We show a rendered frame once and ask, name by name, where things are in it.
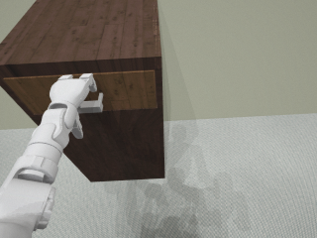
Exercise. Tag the left robot upper arm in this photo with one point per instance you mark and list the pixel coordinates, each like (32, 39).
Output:
(25, 206)

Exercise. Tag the drawer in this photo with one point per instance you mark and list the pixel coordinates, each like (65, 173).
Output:
(121, 89)

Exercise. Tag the cabinet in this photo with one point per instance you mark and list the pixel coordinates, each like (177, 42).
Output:
(58, 37)

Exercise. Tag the left robot hand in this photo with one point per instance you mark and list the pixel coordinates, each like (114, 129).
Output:
(74, 91)

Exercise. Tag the left robot forearm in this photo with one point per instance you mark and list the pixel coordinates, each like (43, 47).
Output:
(41, 157)

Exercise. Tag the handle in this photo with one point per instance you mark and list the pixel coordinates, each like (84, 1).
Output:
(92, 106)

